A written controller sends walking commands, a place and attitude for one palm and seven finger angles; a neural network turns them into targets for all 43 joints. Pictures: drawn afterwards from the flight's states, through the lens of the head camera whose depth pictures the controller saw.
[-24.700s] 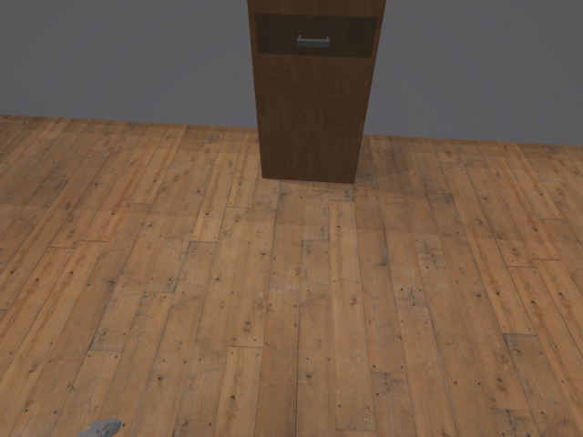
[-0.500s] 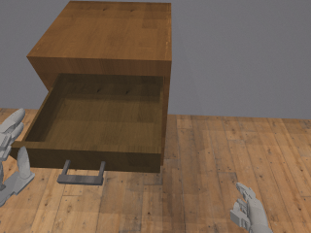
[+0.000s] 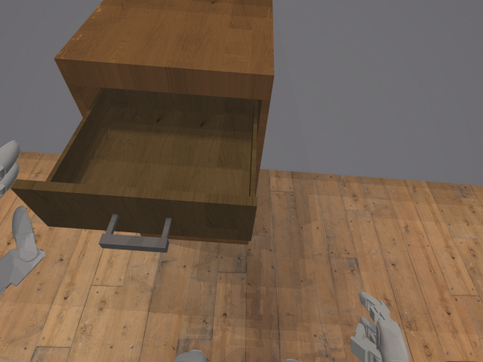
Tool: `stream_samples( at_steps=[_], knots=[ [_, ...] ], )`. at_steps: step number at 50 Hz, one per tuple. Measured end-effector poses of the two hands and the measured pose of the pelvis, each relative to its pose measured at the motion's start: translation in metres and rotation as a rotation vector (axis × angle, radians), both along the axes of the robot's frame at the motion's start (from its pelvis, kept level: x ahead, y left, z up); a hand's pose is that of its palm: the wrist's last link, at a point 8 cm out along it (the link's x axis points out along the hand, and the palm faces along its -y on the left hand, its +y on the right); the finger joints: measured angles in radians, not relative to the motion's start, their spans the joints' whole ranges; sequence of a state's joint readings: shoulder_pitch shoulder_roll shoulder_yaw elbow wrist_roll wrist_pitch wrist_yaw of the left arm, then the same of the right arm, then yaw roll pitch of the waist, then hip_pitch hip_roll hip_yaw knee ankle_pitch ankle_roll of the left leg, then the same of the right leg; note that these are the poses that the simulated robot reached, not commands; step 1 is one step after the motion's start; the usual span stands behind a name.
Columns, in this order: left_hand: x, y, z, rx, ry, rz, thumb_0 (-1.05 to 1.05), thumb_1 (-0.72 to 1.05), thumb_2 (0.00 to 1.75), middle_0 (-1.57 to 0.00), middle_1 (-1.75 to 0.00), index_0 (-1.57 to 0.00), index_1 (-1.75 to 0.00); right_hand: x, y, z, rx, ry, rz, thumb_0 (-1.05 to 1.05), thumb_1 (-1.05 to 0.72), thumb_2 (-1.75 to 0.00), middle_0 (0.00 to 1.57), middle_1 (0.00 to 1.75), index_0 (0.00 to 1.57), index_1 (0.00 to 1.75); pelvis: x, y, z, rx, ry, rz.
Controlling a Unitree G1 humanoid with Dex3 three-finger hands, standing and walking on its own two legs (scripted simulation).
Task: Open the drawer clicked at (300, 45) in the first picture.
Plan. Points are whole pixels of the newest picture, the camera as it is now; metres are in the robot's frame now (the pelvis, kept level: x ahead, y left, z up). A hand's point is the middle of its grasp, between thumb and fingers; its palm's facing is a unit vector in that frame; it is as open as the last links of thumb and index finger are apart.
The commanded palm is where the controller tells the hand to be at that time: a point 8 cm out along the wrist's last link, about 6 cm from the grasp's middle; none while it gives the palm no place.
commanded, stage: step back with the hand held close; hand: left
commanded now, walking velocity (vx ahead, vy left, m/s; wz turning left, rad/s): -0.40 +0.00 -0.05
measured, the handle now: (138, 232) +0.34 +0.21 -0.04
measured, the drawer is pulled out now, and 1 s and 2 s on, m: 0.30 0.30 0.30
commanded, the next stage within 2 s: stop stepping back and stand still in 0.44 s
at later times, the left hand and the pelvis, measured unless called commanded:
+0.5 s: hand (20, 344) +0.12 +0.21 +0.18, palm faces +0.26 -0.86 -0.43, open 7.4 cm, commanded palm +0.06 +0.26 +0.19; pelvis -0.09 -0.01 +0.01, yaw -4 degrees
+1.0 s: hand out of the picture -0.01 +0.19 +0.17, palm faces +0.31 -0.80 -0.50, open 7.4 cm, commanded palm -0.06 +0.24 +0.19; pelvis -0.20 -0.04 +0.01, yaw -1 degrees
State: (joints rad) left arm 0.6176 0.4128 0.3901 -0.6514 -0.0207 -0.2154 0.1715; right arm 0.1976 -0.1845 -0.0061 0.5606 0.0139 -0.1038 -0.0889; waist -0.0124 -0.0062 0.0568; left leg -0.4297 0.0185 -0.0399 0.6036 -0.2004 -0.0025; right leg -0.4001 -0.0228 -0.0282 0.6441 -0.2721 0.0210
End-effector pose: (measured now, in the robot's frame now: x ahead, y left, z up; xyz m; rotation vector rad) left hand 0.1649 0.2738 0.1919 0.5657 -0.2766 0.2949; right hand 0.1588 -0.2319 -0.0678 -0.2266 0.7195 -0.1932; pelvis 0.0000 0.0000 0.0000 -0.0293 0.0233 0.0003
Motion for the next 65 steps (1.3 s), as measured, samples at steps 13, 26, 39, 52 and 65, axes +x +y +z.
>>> stream_samples(
  at_steps=[13, 26, 39, 52, 65],
  knots=[
    [-0.029, -0.005, -0.006, -0.028, 0.018, -0.056, 0.01, 0.89, 0.90, -0.22, -0.30, -0.21, -0.30, -0.014, -0.002, 0.001, -0.022, 0.013, 0.019, 0.02, -0.90, -0.90, 0.20, 0.30, 0.21, 0.30, -0.031, 0.002, -0.001, 0.010, 0.028, 0.007],
    [-0.083, -0.028, 0.007, -0.056, 0.008, -0.103, 0.01, 0.89, 0.90, -0.21, -0.30, -0.21, -0.30, -0.070, 0.009, 0.020, 0.042, -0.078, 0.090, 0.01, -0.90, -0.90, 0.20, 0.30, 0.21, 0.30, -0.099, -0.015, 0.010, -0.012, 0.016, -0.073],
    [-0.165, -0.055, 0.000, -0.021, 0.103, -0.044, 0.01, 0.89, 0.90, -0.22, -0.30, -0.21, -0.30, -0.203, -0.063, 0.001, 0.012, 0.089, -0.087, 0.01, -0.90, -0.90, 0.20, 0.30, 0.21, 0.30, -0.163, -0.044, 0.014, 0.054, 0.012, -0.052],
    [-0.213, -0.046, 0.006, 0.004, 0.028, -0.001, 0.01, 0.89, 0.90, -0.21, -0.30, -0.21, -0.30, -0.234, -0.059, -0.002, 0.007, 0.024, -0.046, 0.02, -0.91, -0.90, 0.20, 0.30, 0.20, 0.29, -0.201, -0.042, 0.007, 0.025, -0.027, -0.024],
    [-0.201, -0.050, -0.004, -0.077, 0.017, 0.015, 0.01, 0.89, 0.90, -0.21, -0.30, -0.21, -0.30, -0.214, -0.033, 0.000, 0.066, -0.018, 0.004, 0.01, -0.90, -0.90, 0.20, 0.30, 0.21, 0.30, -0.198, -0.043, 0.008, 0.023, -0.034, -0.032]
  ],
)
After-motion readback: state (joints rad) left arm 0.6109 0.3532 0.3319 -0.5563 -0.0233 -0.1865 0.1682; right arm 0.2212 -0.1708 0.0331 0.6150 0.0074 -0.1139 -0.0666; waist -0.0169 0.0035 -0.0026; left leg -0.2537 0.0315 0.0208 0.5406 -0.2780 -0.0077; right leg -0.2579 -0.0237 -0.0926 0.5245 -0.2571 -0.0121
